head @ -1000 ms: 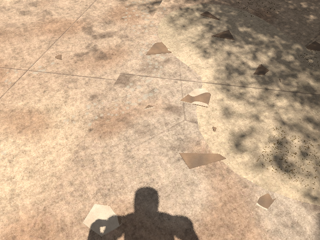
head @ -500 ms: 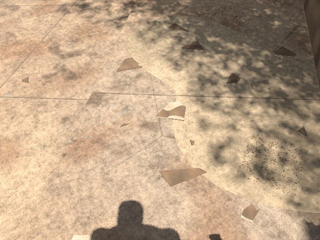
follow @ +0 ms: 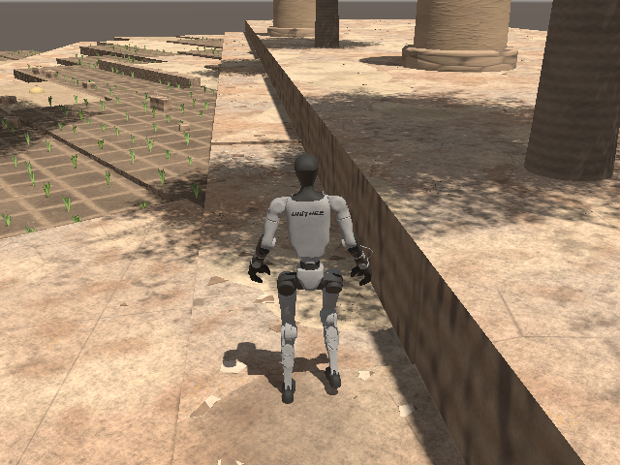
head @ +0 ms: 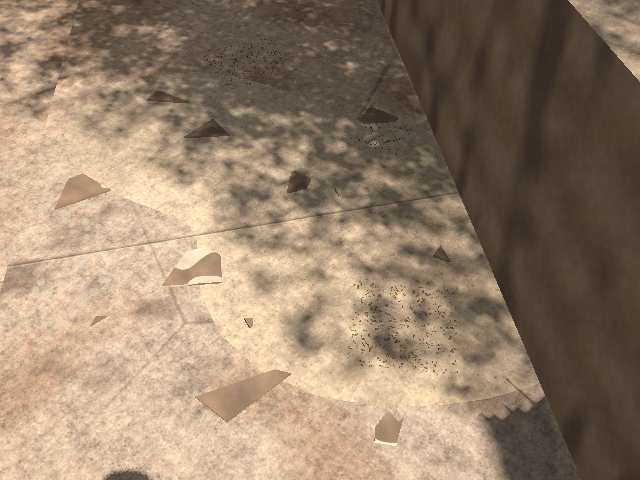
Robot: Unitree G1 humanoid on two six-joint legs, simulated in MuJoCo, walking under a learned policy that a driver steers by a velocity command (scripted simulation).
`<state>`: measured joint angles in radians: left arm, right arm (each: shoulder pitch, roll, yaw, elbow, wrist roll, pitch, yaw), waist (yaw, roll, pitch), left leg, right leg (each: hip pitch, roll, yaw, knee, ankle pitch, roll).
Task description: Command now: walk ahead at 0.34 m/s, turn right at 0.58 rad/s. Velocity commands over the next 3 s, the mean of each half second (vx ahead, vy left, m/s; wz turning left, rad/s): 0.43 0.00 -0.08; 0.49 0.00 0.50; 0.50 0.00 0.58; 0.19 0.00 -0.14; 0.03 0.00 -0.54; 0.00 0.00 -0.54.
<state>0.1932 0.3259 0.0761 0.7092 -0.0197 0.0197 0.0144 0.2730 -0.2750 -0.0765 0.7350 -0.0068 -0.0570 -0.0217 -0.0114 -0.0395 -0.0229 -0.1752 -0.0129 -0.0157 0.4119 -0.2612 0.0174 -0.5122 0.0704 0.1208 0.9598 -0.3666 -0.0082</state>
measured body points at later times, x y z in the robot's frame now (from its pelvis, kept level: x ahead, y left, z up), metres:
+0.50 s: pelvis +0.19 -0.09 +0.00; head +0.21 -0.10 +0.45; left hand +0.29 +0.19 -0.10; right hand +0.27 -0.37 -0.12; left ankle +0.18 +0.07 -0.67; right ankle +0.17 -0.19 -0.74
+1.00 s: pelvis +0.49 -0.03 -0.04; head +0.52 -0.01 +0.40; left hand +0.57 +0.27 -0.14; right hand +0.66 -0.27 -0.15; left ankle +0.48 +0.03 -0.78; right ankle +0.58 -0.20 -0.71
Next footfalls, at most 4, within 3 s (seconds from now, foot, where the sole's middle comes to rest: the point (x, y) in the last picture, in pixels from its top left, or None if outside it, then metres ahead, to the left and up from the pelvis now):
0.32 right None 0.21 -0.20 -0.78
0.80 left None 0.52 0.04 -0.82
1.22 right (348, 356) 0.85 -0.08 -0.82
1.70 left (203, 327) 0.93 0.29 -0.82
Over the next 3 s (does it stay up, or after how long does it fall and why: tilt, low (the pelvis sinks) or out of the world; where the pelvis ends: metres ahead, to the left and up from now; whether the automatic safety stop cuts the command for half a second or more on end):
stays up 0.94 0.14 -0.04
